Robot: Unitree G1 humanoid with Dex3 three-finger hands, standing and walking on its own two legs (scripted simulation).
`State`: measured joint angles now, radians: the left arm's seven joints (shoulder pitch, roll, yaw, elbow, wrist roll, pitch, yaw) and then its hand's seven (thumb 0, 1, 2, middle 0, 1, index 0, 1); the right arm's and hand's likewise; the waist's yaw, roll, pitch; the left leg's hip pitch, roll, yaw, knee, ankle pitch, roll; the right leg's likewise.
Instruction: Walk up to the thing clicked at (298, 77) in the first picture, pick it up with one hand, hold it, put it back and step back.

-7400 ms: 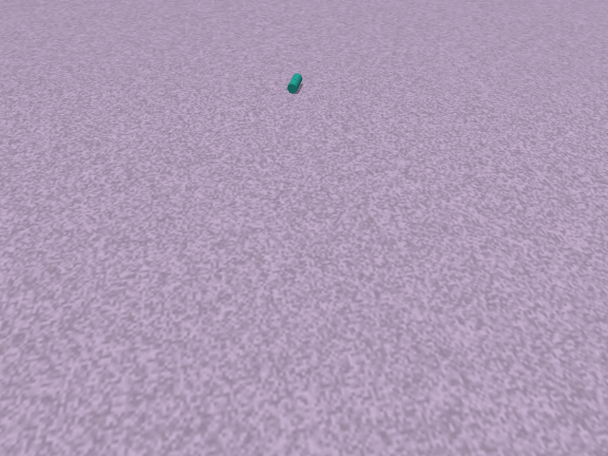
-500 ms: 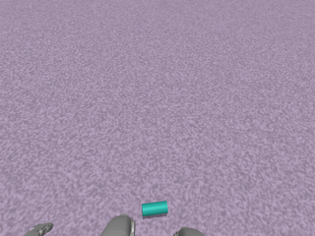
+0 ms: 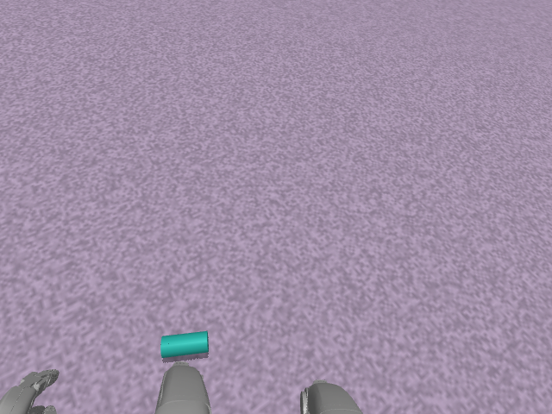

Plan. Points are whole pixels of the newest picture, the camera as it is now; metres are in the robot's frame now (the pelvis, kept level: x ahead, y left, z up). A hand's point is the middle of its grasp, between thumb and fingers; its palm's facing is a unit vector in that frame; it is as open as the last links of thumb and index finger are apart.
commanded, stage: walk up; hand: left
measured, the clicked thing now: (185, 344) +0.38 +0.22 -0.67
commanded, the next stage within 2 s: none
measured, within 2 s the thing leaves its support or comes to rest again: neither
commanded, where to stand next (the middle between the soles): +0.08 -0.01 m, yaw +3 degrees
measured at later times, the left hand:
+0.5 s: hand out of the picture +0.06 +0.20 -0.09, palm faces +0.08 -0.92 -0.38, open 7.4 cm
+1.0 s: hand out of the picture +0.08 +0.23 -0.08, palm faces +0.12 -0.94 -0.33, open 7.4 cm
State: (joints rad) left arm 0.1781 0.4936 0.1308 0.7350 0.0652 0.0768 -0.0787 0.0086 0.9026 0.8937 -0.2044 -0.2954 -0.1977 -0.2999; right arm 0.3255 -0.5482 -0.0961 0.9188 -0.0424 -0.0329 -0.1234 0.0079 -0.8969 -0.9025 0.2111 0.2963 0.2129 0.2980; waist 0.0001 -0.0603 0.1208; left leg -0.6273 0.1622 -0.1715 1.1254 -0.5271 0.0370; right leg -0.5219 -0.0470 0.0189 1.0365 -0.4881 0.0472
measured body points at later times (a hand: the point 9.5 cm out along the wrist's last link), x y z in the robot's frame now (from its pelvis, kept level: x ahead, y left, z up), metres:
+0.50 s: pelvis +0.02 -0.07 +0.06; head +0.05 -0.07 +0.51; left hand +0.06 +0.24 -0.06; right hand +0.14 -0.36 -0.07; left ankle +0.02 +0.03 -0.67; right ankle +0.04 -0.15 -0.67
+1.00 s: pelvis +0.02 -0.04 +0.08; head +0.03 -0.02 +0.53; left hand +0.07 +0.27 -0.06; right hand +0.12 -0.34 -0.04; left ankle +0.02 +0.03 -0.67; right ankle +0.04 -0.15 -0.67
